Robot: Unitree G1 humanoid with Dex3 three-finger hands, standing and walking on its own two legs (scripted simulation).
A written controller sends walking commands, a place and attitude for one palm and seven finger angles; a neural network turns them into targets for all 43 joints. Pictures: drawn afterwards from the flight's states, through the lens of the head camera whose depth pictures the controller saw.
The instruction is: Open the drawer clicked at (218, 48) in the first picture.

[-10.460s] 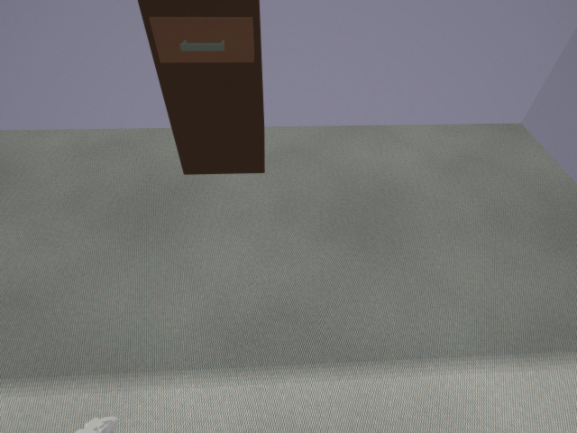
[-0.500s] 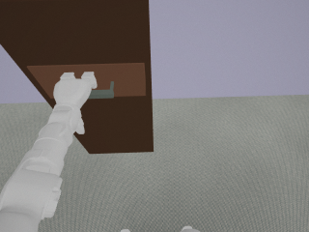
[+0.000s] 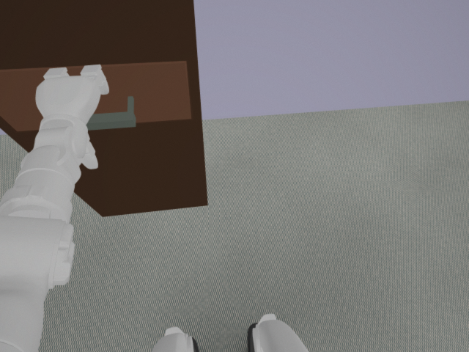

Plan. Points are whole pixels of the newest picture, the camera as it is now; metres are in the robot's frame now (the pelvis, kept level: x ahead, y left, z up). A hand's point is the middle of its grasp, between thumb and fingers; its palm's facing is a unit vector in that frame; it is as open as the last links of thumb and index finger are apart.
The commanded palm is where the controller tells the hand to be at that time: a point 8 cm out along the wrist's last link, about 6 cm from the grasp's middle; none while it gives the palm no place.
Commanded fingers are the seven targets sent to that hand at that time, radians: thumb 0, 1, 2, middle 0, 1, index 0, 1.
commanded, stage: move the hooked fingers above the handle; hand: left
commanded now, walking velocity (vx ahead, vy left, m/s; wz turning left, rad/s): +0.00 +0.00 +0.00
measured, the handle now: (91, 113) +0.58 +0.22 -0.03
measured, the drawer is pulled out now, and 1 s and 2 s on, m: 0.00 0.00 0.00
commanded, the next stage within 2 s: lower the fingers behind the handle in 0.72 s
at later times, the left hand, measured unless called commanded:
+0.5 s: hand (72, 123) +0.51 +0.23 +0.03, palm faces -0.04 -0.05 -1.00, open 13.8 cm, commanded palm +0.50 +0.23 +0.08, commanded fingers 0.00 -0.50 0.30 -0.30 -1.20 -0.30 -1.20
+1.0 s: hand (72, 129) +0.51 +0.23 +0.02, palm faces -0.08 -0.01 -1.00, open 13.8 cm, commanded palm +0.50 +0.22 +0.07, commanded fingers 0.00 -0.50 0.30 -0.30 -1.20 -0.30 -1.20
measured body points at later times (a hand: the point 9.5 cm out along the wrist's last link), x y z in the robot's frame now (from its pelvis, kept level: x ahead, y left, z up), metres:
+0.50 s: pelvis +0.01 +0.01 +0.00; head +0.13 +0.02 +0.44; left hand +0.51 +0.23 +0.08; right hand +0.01 -0.26 -0.12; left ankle -0.01 +0.11 -0.69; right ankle +0.00 -0.13 -0.69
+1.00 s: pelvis +0.00 +0.01 +0.00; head +0.12 +0.01 +0.43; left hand +0.51 +0.23 +0.07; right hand -0.04 -0.27 -0.12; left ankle -0.01 +0.11 -0.69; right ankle +0.00 -0.13 -0.69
